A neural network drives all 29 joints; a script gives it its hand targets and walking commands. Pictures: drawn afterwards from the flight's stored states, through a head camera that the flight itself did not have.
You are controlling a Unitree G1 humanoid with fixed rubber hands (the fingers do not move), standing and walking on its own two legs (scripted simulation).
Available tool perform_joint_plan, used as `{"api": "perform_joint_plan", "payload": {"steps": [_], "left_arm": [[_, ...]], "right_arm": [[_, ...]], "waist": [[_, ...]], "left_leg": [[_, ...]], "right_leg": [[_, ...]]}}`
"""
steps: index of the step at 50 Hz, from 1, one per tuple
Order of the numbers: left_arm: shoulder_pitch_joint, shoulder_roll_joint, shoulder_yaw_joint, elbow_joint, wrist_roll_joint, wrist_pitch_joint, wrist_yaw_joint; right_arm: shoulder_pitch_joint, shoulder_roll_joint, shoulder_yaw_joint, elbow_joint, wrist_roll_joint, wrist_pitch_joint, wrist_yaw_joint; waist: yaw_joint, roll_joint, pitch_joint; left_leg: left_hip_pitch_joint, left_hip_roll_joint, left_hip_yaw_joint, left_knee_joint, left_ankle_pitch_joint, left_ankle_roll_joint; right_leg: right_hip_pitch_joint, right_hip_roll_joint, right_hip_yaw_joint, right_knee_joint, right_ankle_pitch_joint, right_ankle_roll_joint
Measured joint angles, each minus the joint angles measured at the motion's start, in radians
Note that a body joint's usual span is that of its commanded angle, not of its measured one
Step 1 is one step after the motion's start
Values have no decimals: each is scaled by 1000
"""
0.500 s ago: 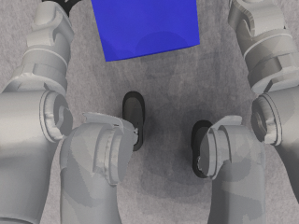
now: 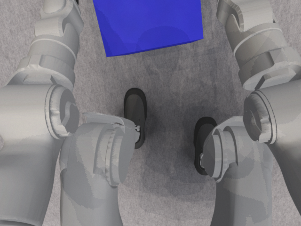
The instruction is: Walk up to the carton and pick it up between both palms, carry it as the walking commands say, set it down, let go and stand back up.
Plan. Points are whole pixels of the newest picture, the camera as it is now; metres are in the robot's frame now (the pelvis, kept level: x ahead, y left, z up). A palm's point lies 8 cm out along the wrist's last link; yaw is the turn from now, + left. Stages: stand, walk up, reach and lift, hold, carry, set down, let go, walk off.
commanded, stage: reach and lift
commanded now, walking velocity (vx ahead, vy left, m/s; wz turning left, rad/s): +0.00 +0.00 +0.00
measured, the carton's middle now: out of the picture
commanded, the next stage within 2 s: none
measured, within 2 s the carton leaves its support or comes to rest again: leaves its support in 0.76 s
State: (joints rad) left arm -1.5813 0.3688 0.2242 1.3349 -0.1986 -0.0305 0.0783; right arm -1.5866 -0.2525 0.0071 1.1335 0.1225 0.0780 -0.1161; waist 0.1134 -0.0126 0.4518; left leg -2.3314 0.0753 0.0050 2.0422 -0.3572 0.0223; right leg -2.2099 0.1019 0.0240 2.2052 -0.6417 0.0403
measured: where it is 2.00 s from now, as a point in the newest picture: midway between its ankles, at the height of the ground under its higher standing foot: (169, 141)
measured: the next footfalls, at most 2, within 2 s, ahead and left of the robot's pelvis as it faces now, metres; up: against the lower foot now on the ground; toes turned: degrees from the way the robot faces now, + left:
none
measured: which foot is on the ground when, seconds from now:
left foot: down 0.00-1.00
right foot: down 0.00-1.00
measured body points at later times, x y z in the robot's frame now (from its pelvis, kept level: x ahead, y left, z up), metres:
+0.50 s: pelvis +0.02 +0.00 -0.01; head +0.39 +0.01 +0.23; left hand +0.54 +0.25 -0.20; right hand +0.58 -0.04 -0.20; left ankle +0.17 +0.13 -0.34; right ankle +0.10 -0.12 -0.34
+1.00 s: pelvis +0.01 +0.00 +0.00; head +0.37 +0.02 +0.26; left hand +0.53 +0.24 -0.16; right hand +0.58 -0.05 -0.16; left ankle +0.17 +0.13 -0.34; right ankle +0.10 -0.12 -0.34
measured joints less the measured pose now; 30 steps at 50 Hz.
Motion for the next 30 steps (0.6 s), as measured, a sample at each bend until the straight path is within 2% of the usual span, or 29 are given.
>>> {"api": "perform_joint_plan", "payload": {"steps": [7,16,30], "left_arm": [[6,3,3,-14,19,15,4],[47,4,29,-64,76,96,-38],[115,-3,37,-136,84,150,-77]], "right_arm": [[-17,18,-49,23,-59,7,-1],[25,57,-151,-21,-170,50,37],[120,103,-219,-124,-211,82,37]], "waist": [[-1,0,6],[6,-3,-16],[19,-14,-67]], "left_leg": [[8,-4,-3,6,-5,-6],[5,-8,-11,53,-37,-18],[-6,-12,-20,83,-76,-32]], "right_leg": [[6,4,1,4,-2,0],[4,16,0,47,-29,-5],[-11,30,0,68,-56,-11]]}}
